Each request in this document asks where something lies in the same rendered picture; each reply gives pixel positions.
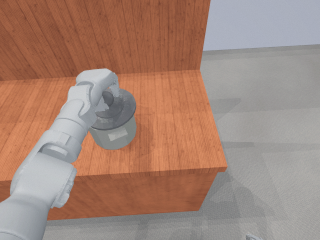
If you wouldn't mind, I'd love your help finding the left robot hand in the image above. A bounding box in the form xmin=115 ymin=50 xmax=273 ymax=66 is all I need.
xmin=75 ymin=68 xmax=120 ymax=112

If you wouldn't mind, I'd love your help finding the pot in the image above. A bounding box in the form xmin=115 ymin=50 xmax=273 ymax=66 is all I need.
xmin=88 ymin=115 xmax=137 ymax=150

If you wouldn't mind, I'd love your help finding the table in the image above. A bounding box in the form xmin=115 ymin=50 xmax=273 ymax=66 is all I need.
xmin=0 ymin=0 xmax=228 ymax=221

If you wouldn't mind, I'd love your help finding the knob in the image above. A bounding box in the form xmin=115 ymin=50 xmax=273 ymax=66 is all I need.
xmin=102 ymin=91 xmax=114 ymax=107

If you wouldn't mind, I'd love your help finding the lid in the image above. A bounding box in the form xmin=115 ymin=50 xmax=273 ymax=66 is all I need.
xmin=91 ymin=88 xmax=136 ymax=131

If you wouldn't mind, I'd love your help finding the left robot upper arm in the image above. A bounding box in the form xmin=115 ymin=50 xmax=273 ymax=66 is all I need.
xmin=0 ymin=152 xmax=77 ymax=240

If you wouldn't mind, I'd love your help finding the robot left forearm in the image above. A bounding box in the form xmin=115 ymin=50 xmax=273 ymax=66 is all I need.
xmin=10 ymin=79 xmax=102 ymax=195

